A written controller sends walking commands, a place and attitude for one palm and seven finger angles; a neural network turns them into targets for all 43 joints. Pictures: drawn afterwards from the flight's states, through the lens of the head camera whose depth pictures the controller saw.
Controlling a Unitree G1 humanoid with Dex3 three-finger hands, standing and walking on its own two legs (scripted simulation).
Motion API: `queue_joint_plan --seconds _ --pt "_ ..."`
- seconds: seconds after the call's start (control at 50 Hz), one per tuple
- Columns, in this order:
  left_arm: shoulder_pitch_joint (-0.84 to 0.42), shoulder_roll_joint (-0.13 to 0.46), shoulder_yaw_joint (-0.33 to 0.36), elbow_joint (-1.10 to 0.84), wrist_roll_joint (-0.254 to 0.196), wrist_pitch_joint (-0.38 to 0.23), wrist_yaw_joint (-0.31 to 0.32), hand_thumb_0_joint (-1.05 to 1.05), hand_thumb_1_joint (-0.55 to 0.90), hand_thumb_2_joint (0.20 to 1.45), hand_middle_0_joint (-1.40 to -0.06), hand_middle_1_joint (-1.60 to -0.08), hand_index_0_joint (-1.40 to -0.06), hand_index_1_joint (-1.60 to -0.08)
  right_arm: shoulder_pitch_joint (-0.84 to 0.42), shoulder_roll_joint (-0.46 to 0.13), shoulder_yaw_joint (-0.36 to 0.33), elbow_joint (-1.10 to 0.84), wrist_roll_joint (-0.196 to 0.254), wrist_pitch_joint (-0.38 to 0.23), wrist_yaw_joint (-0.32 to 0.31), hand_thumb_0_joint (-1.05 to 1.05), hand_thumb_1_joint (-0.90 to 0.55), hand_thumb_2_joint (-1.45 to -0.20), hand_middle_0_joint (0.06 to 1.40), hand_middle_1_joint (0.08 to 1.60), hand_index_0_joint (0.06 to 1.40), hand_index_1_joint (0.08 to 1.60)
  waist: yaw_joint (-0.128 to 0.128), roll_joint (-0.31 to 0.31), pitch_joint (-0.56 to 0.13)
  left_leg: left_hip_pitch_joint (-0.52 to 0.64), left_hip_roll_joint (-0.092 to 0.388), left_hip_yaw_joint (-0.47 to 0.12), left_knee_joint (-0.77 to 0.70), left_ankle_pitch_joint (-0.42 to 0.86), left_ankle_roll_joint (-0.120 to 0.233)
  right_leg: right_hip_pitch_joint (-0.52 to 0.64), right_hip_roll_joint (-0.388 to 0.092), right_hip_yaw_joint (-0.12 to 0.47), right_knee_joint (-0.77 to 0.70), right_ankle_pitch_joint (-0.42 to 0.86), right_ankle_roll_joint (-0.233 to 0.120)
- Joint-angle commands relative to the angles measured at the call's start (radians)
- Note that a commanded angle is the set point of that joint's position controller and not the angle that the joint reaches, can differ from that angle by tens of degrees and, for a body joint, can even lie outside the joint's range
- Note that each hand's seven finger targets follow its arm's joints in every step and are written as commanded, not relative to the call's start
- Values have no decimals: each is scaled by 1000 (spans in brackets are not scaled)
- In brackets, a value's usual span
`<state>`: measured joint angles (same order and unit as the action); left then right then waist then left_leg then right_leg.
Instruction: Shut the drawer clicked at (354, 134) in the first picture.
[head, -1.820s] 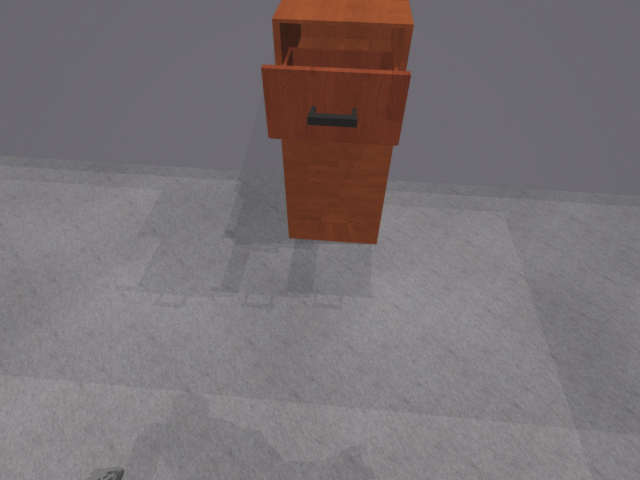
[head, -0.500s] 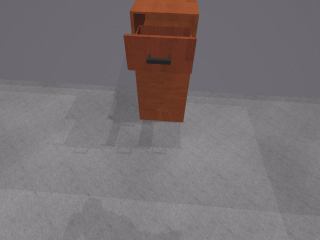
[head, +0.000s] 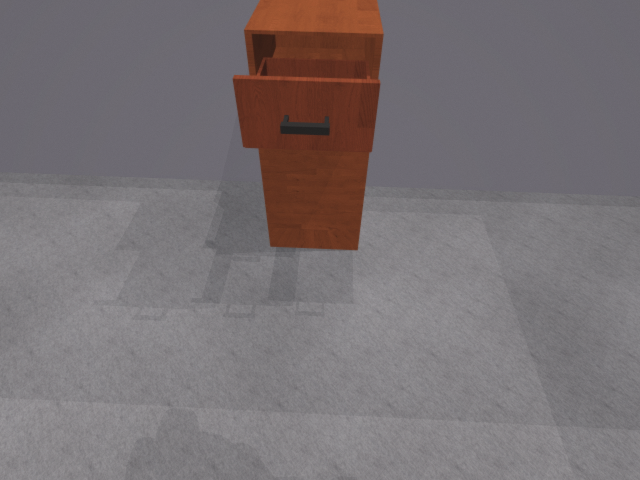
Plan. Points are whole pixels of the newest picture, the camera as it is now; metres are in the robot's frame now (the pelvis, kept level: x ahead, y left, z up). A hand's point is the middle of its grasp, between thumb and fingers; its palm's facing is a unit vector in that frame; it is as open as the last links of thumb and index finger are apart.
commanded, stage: walk to a spot facing it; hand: left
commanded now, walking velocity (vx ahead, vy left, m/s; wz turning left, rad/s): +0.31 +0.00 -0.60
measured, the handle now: (305, 124) +0.86 +0.10 +0.01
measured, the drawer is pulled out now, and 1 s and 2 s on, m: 0.28 0.28 0.28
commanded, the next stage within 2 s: turn to face it in 0.48 s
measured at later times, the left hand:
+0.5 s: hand out of the picture +0.13 +0.13 -0.16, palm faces -0.15 -0.97 -0.19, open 7.4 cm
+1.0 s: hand (265, 322) +0.43 +0.14 -0.17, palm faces -0.20 -0.96 -0.18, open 7.3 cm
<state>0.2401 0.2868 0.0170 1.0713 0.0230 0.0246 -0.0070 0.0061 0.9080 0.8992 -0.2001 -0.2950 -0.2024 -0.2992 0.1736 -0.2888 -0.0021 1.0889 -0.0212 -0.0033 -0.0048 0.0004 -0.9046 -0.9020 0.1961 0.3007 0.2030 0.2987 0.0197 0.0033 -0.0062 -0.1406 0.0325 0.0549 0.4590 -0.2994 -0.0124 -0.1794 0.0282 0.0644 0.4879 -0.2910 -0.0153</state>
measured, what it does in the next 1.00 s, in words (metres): walks ahead: left foot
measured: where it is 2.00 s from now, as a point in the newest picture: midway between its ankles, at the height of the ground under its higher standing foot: (334, 448)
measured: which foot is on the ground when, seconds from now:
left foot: down 0.00-0.20, up 0.22-0.64, down 0.66-1.00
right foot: down 0.00-0.66, up 0.68-1.00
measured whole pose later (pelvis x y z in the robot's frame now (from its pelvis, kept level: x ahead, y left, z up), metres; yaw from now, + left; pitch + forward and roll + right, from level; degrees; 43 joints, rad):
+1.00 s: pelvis +0.29 +0.00 +0.00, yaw -13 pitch +0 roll +0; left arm 0.16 0.16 0.05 0.97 0.02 0.02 0.03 0.00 0.91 0.90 -0.20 -0.29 -0.20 -0.30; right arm 0.32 -0.17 -0.04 1.05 -0.02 0.01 -0.02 0.00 -0.93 -0.90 0.20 0.30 0.20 0.30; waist -0.04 -0.02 0.02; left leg -0.30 -0.08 0.04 0.45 -0.15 0.10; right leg -0.40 -0.04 -0.01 0.83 -0.42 0.02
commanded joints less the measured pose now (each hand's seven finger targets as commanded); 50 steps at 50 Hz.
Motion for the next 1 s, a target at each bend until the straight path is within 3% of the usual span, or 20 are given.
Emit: queue_joint_plan --seconds 0.0,0.04,0.08,0.12,0.14,0.16,0.18,0.2,0.26,0.32,0.48,0.54,0.6,0.62,0.64,0.66,0.7,0.74,0.78,0.98 --pt "2 91 40 -116 -1 -23 -17 0 900 900 -200 -300 -200 -300 106 -185 -66 -63 -1 -23 -13 0 -900 -900 200 300 200 300 -44 120 140 28 230 -245 -191 -350 122 -320 11 26 141 -204 -34" --pt "-67 54 46 -162 -1 -33 -25 0 900 900 -200 -300 -200 -300 150 -185 -81 -70 0 -43 -16 0 -900 -900 200 300 200 300 -69 190 143 111 356 -300 -251 -162 201 -434 -36 -70 346 -209 -7" --pt "-83 28 53 -181 -3 -42 -33 0 900 900 -200 -300 -200 -300 148 -159 -82 -71 -4 -53 -19 0 -900 -900 200 300 200 300 -54 136 129 132 372 -209 -193 80 201 -419 -95 -73 330 -228 -6" --pt "40 -3 58 -141 -2 -48 -40 0 900 900 -200 -300 -200 -300 95 -140 -78 -80 -7 -54 -20 0 -900 -900 200 300 200 300 8 102 75 13 296 -35 -48 165 126 -160 -73 -139 161 -116 -13" --pt "186 10 65 -91 2 -55 -38 0 900 900 -200 -300 -200 -300 75 -130 -74 -83 -4 -52 -17 0 -900 -900 200 300 200 300 79 21 21 -99 221 58 177 183 80 66 -21 -174 35 6 -24" --pt "340 136 94 -50 8 -71 -18 0 900 900 -200 -300 -200 -300 57 -62 -61 -119 13 -54 -4 0 -900 -900 200 300 200 300 136 -307 -27 -386 109 158 517 -18 12 290 -232 191 -139 -70 -105" --pt "425 182 97 -32 -11 -76 0 0 900 900 -200 -300 -200 -300 -40 -40 -53 -187 10 -65 3 0 -900 -900 200 300 200 300 148 -358 -3 -578 25 90 722 -275 -3 307 -403 543 -262 68 -203" --pt "396 152 90 -36 -14 -78 13 0 900 900 -200 -300 -200 -300 -106 -49 -58 -190 9 -67 0 0 -900 -900 200 300 200 300 142 -192 61 -621 66 -17 786 -212 4 239 -394 540 -253 132 -242" --pt "233 62 67 -81 -2 -88 22 0 900 900 -200 -300 -200 -300 -37 -5 -65 -149 -4 -55 7 0 -900 -900 200 300 200 300 31 -21 97 -561 119 -37 755 -43 -19 80 -330 350 -254 126 -230" --pt "222 36 62 -75 0 -101 21 0 900 900 -200 -300 -200 -300 8 23 -71 -139 -3 -35 13 0 -900 -900 200 300 200 300 -8 -79 87 -545 109 -17 686 52 -41 47 -260 207 -265 246 -191" --pt "276 22 62 -49 4 -106 35 0 900 900 -200 -300 -200 -300 -155 58 -65 -229 5 -46 27 0 -900 -900 200 300 200 300 31 -119 106 -556 70 30 418 136 -33 146 -212 149 -224 531 -163" --pt "249 45 71 -60 6 -96 39 0 900 900 -200 -300 -200 -300 -156 58 -63 -244 11 -56 22 0 -900 -900 200 300 200 300 23 -147 85 -375 22 47 250 104 -9 127 -202 161 -162 669 -140" --pt "210 40 75 -66 -7 -88 40 0 900 900 -200 -300 -200 -300 156 1 -69 -144 0 -61 -8 0 -900 -900 200 300 200 300 -106 -107 -40 69 -15 49 68 259 33 11 -125 78 156 697 -79" --pt "264 -10 70 -65 -20 -85 36 0 900 900 -200 -300 -200 -300 278 -85 -85 -115 -14 -62 -19 0 -900 -900 200 300 200 300 -131 63 -156 295 198 -182 93 518 117 -155 -27 4 414 343 -34" --pt "321 -64 56 -70 -27 -89 33 0 900 900 -200 -300 -200 -300 334 -139 -89 -102 -9 -57 -17 0 -900 -900 200 300 200 300 -100 255 -233 331 431 -462 -35 735 249 -260 64 -68 742 -306 -16" --pt "275 -52 42 -96 -19 -81 39 0 900 900 -200 -300 -200 -300 299 -129 -76 -121 10 -40 -15 0 -900 -900 200 300 200 300 -86 122 -137 183 436 -504 -78 739 304 -297 24 -35 850 -325 -22" --pt "207 -56 46 -81 -7 -67 38 0 900 900 -200 -300 -200 -300 127 -21 -53 -130 7 -50 -28 0 -900 -900 200 300 200 300 -29 213 8 -48 338 -420 -187 360 281 -342 -64 -21 862 -206 -4" --pt "198 -78 36 -59 0 -44 23 0 900 900 -200 -300 -200 -300 57 46 -32 -132 4 -59 -26 0 -900 -900 200 300 200 300 18 142 59 -223 217 -252 -205 366 218 -226 -102 -51 678 -135 15" --pt "202 -92 29 -55 -4 -26 26 0 900 900 -200 -300 -200 -300 50 17 -37 -129 3 -53 -24 0 -900 -900 200 300 200 300 33 95 6 -235 180 -212 -208 360 209 -142 -91 -78 524 -132 26" --pt "-28 -62 49 -147 -7 -8 42 0 900 900 -200 -300 -200 -300 163 -37 -76 -107 -6 -3 -20 0 -900 -900 200 300 200 300 -40 87 -17 -101 185 -388 -188 274 222 -188 -54 -68 306 -142 38"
